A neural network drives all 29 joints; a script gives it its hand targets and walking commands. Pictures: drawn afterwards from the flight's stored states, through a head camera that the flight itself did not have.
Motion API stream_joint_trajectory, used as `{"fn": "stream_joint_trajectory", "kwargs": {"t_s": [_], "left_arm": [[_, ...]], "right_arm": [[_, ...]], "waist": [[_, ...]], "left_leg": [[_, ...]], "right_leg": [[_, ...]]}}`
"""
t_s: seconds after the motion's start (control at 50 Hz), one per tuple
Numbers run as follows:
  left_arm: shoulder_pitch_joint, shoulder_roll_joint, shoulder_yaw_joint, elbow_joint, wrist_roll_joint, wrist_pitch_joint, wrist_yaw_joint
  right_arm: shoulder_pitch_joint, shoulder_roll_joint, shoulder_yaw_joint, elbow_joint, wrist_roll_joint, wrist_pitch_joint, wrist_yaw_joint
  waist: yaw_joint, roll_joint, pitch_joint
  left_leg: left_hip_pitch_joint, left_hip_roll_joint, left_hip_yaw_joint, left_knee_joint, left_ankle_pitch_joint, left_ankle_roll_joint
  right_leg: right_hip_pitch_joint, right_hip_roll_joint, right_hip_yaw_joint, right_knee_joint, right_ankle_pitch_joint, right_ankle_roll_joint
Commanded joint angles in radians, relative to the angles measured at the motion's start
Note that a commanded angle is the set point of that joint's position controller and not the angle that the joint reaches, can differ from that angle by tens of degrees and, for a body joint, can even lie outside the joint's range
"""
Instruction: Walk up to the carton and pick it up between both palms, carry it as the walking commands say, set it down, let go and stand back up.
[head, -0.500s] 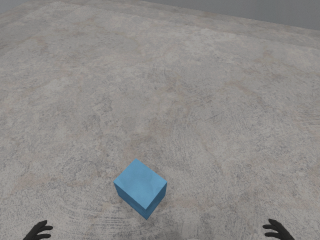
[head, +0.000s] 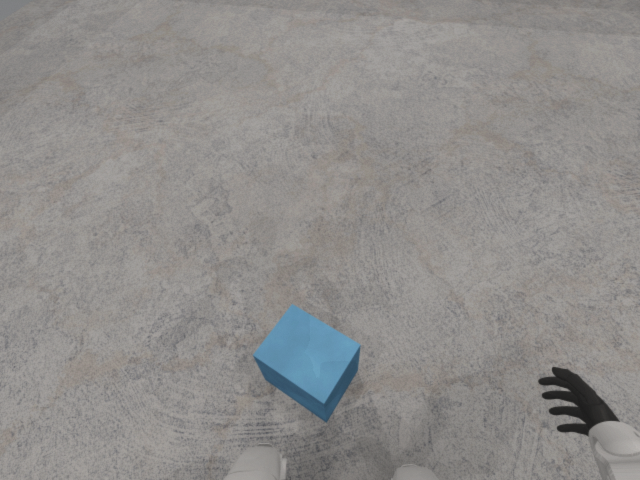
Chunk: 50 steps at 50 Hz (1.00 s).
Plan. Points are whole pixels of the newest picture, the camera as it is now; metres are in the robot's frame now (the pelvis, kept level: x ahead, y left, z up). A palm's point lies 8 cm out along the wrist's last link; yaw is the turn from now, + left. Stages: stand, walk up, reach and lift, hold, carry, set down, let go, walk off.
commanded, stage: walk up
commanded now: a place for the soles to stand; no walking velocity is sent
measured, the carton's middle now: (309, 363) +0.47 +0.07 -0.65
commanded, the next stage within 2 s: none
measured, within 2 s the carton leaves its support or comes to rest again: neither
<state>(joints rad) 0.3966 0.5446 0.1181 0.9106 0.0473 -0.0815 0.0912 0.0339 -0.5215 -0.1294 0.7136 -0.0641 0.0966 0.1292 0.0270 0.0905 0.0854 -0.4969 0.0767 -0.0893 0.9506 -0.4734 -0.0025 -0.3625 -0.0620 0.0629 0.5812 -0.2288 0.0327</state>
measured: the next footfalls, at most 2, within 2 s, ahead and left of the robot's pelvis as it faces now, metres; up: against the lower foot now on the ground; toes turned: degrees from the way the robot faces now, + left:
left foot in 0.08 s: +0.09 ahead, +0.21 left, +0.00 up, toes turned -3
right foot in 0.28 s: +0.10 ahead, -0.01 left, +0.00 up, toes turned -12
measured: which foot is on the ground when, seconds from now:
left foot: up 0.00-0.06, down 0.08-0.28, up 0.30-0.60, down 0.62-1.00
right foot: down 0.00-0.08, up 0.10-0.26, down 0.28-0.62, up 0.64-0.94, down 0.96-1.00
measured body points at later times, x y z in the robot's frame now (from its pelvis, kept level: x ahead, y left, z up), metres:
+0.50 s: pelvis +0.04 +0.17 -0.03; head +0.06 +0.12 +0.42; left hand +0.18 +0.55 -0.04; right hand +0.10 -0.20 -0.12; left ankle +0.11 +0.34 -0.67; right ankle +0.07 +0.00 -0.72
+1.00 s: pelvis +0.10 +0.31 -0.02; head +0.14 +0.30 +0.43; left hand +0.38 +0.55 -0.11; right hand -0.01 -0.04 -0.09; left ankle +0.14 +0.40 -0.72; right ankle +0.07 +0.20 -0.73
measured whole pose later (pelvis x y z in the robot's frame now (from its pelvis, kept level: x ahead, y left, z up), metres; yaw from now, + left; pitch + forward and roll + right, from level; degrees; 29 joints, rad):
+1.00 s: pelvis +0.10 +0.31 -0.02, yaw -28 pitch -1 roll -3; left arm 0.20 0.47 0.08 0.77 0.03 -0.04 0.00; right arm 0.32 -0.52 -0.08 0.74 0.00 -0.04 0.00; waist -0.03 0.03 0.12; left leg -0.37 0.14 0.15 0.86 -0.44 0.01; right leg -0.35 0.06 -0.03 0.72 -0.32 -0.05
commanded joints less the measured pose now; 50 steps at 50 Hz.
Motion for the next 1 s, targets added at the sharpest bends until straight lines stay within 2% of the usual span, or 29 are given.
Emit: {"fn": "stream_joint_trajectory", "kwargs": {"t_s": [0.0,0.04,0.06,0.08,0.1,0.12,0.14,0.2,0.24,0.26,0.28,0.3,0.32,0.4,0.46,0.54,0.56,0.58,0.6,0.62,0.64,0.66,0.7,0.74,0.86,0.9,0.94,0.96,0.98], "left_arm": [[-0.01,0.297,0.07,-0.111,0.014,-0.013,0.005],[-0.062,0.296,0.064,-0.144,0.011,-0.008,0.003],[-0.079,0.24,0.044,-0.16,0.015,-0.003,0.004],[-0.073,0.134,0.015,-0.183,0.0,-0.003,0.017],[-0.087,0.14,0.007,-0.193,-0.01,0.005,0.044],[-0.047,0.182,0.02,-0.159,-0.022,0.003,0.048],[0.016,0.205,0.031,-0.114,-0.036,0.001,0.041],[0.123,0.203,0.043,-0.06,-0.046,-0.008,0.025],[0.221,0.171,0.048,-0.045,-0.046,-0.022,0.026],[0.27,0.215,0.064,-0.054,-0.03,-0.032,0.035],[0.281,0.317,0.09,-0.094,-0.008,-0.04,0.05],[0.208,0.366,0.095,-0.143,-0.022,-0.042,0.053],[0.16,0.334,0.09,-0.16,-0.036,-0.037,0.057],[0.068,0.263,0.069,-0.196,-0.027,-0.027,0.043],[0.068,0.296,0.071,-0.205,-0.015,-0.024,0.036],[0.044,0.336,0.067,-0.228,-0.002,-0.017,0.031],[-0.001,0.335,0.061,-0.237,-0.002,-0.012,0.027],[-0.059,0.306,0.047,-0.245,-0.003,-0.005,0.021],[-0.083,0.216,0.021,-0.245,-0.006,0.002,0.024],[-0.103,0.117,-0.013,-0.279,-0.025,0.001,0.046],[-0.137,0.164,-0.011,-0.26,-0.028,0.002,0.057],[-0.096,0.194,0.003,-0.204,-0.04,0.002,0.043],[0.002,0.209,0.016,-0.129,-0.046,0.003,0.01],[-0.024,0.172,0.014,-0.122,-0.037,0.01,-0.03],[-0.141,0.106,0.016,-0.173,-0.024,0.039,-0.081],[-0.149,0.087,0.014,-0.177,-0.023,0.039,-0.087],[-0.124,0.081,0.014,-0.162,-0.019,0.034,-0.09],[-0.084,0.117,0.027,-0.152,-0.013,0.031,-0.088],[-0.054,0.197,0.047,-0.156,-0.018,0.027,-0.087]], "right_arm": [[-0.025,-0.116,-0.04,-0.109,-0.001,-0.01,0.006],[0.101,-0.131,-0.057,-0.092,-0.005,-0.021,0.004],[0.227,-0.159,-0.074,-0.058,-0.017,-0.03,-0.002],[0.316,-0.258,-0.095,-0.062,-0.033,-0.037,-0.013],[0.17,-0.304,-0.087,-0.123,-0.012,-0.044,-0.02],[0.092,-0.266,-0.077,-0.148,-0.005,-0.044,-0.02],[0.081,-0.235,-0.064,-0.153,-0.006,-0.046,-0.025],[0.066,-0.186,-0.044,-0.168,-0.02,-0.038,-0.035],[0.047,-0.158,-0.035,-0.196,-0.017,-0.023,-0.035],[0.084,-0.112,-0.022,-0.201,-0.011,-0.02,-0.038],[0.119,-0.042,0.002,-0.219,-0.005,-0.025,-0.045],[0.123,-0.093,-0.01,-0.228,-0.007,-0.005,-0.048],[0.117,-0.154,-0.026,-0.221,-0.004,0.002,-0.05],[0.204,-0.152,-0.04,-0.181,-0.006,-0.01,-0.041],[0.173,-0.141,-0.041,-0.196,0.0,-0.005,-0.035],[0.171,-0.16,-0.061,-0.202,0.007,-0.011,-0.042],[0.218,-0.16,-0.067,-0.184,0.015,-0.018,-0.047],[0.323,-0.161,-0.075,-0.143,0.016,-0.027,-0.051],[0.421,-0.196,-0.089,-0.113,-0.002,-0.038,-0.057],[0.352,-0.318,-0.099,-0.146,0.002,-0.05,-0.065],[0.262,-0.319,-0.089,-0.154,0.02,-0.057,-0.067],[0.214,-0.29,-0.077,-0.147,0.023,-0.062,-0.075],[0.148,-0.237,-0.047,-0.126,0.032,-0.084,-0.095],[0.177,-0.211,-0.026,-0.089,0.031,-0.105,-0.107],[0.272,-0.215,-0.016,-0.036,0.051,-0.148,-0.131],[0.289,-0.209,-0.01,-0.027,0.06,-0.149,-0.137],[0.291,-0.19,0.003,-0.023,0.067,-0.146,-0.137],[0.273,-0.154,0.019,-0.034,0.07,-0.151,-0.135],[0.256,-0.101,0.033,-0.059,0.08,-0.156,-0.137]], "waist": [[-0.038,-0.283,-0.075],[-0.112,-0.274,-0.114],[-0.177,-0.143,-0.159],[-0.229,0.203,-0.143],[-0.159,0.195,-0.062],[-0.112,0.082,-0.017],[-0.086,0.052,-0.006],[-0.037,0.132,-0.006],[0.031,0.091,-0.035],[0.065,-0.022,-0.073],[0.071,-0.266,-0.06],[0.026,-0.169,-0.096],[0.004,-0.07,-0.093],[-0.044,-0.157,-0.067],[-0.035,-0.223,-0.04],[-0.03,-0.312,-0.074],[-0.063,-0.316,-0.094],[-0.133,-0.261,-0.125],[-0.205,-0.042,-0.104],[-0.179,0.298,-0.042],[-0.138,0.091,-0.003],[-0.095,-0.005,0.03],[-0.03,0.022,0.037],[-0.039,0.056,0.042],[-0.064,0.097,-0.038],[-0.051,0.112,-0.072],[-0.018,0.082,-0.102],[0.014,0.013,-0.138],[0.024,-0.184,-0.19]], "left_leg": [[0.036,0.001,0.023,-0.062,-0.03,0.009],[0.234,-0.035,0.076,-0.211,0.048,0.033],[0.437,-0.087,0.075,-0.306,0.012,0.058],[0.465,0.102,-0.229,-0.597,-0.276,0.136],[0.261,0.268,-0.469,-0.716,-0.406,0.213],[0.163,0.253,-0.432,-0.692,-0.365,0.244],[0.137,0.238,-0.357,-0.636,-0.289,0.261],[0.033,0.169,-0.133,-0.517,-0.072,0.254],[-0.126,0.127,-0.022,-0.348,-0.022,0.226],[-0.251,0.084,0.043,-0.162,-0.046,0.16],[-0.374,-0.012,0.122,0.117,-0.12,0.054],[-0.391,-0.017,-0.026,0.221,-0.173,0.036],[-0.344,0.034,-0.08,0.282,-0.107,0.031],[-0.207,0.057,-0.025,0.319,0.061,-0.003],[-0.134,0.037,0.025,0.234,0.006,-0.005],[-0.049,-0.011,0.086,0.127,-0.098,0.009],[0.047,-0.03,0.118,0.043,-0.075,0.015],[0.228,-0.07,0.16,-0.09,-0.054,0.029],[0.328,-0.038,0.024,-0.322,-0.155,0.056],[0.256,0.254,-0.536,-0.633,-0.303,0.144],[0.142,0.317,-0.644,-0.688,-0.221,0.183],[0.112,0.296,-0.572,-0.627,-0.204,0.202],[0.074,0.247,-0.386,-0.534,-0.224,0.218],[0.069,0.238,-0.273,-0.511,-0.103,0.214],[0.307,0.3,-0.153,-0.435,0.456,0.214],[0.324,0.29,-0.075,-0.379,0.659,0.193],[0.229,0.228,0.056,-0.278,0.684,0.13],[0.109,0.189,0.119,-0.167,0.671,0.088],[-0.084,0.051,0.208,0.034,0.432,0.017]], "right_leg": [[-0.068,-0.197,0.273,-0.181,-0.219,-0.235],[-0.194,-0.154,0.207,-0.1,-0.188,-0.197],[-0.326,-0.058,0.115,0.089,-0.235,-0.149],[-0.468,0.108,-0.079,0.415,-0.349,-0.089],[-0.492,0.11,-0.049,0.548,-0.415,-0.056],[-0.417,0.053,-0.011,0.615,-0.356,-0.07],[-0.373,0.03,-0.03,0.617,-0.312,-0.065],[-0.124,0.018,-0.144,0.384,-0.26,-0.047],[0.181,0.024,-0.116,0.098,-0.139,-0.075],[0.369,-0.019,0.004,0.01,-0.123,-0.091],[0.383,-0.275,0.457,-0.165,-0.204,-0.155],[0.269,-0.406,0.749,-0.25,-0.268,-0.236],[0.218,-0.388,0.676,-0.201,-0.244,-0.287],[0.007,-0.2,0.331,-0.074,-0.106,-0.254],[-0.113,-0.164,0.28,-0.042,-0.123,-0.256],[-0.145,-0.163,0.329,-0.019,-0.198,-0.259],[-0.19,-0.143,0.29,0.015,-0.168,-0.238],[-0.29,-0.083,0.191,0.128,-0.169,-0.188],[-0.422,0.039,0.047,0.414,-0.253,-0.127],[-0.621,0.183,-0.059,0.696,-0.469,-0.057],[-0.563,0.115,0.104,0.775,-0.362,-0.052],[-0.52,0.078,0.108,0.778,-0.3,-0.049],[-0.39,0.041,0.055,0.712,-0.218,-0.043],[-0.298,0.06,0.028,0.59,-0.237,-0.044],[-0.185,0.071,-0.017,0.318,-0.29,-0.066],[-0.092,0.079,-0.075,0.203,-0.256,-0.084],[0.117,0.111,-0.109,0.005,-0.092,-0.114],[0.273,0.08,-0.02,-0.008,0.005,-0.148],[0.368,-0.09,0.33,-0.007,0.078,-0.263]]}}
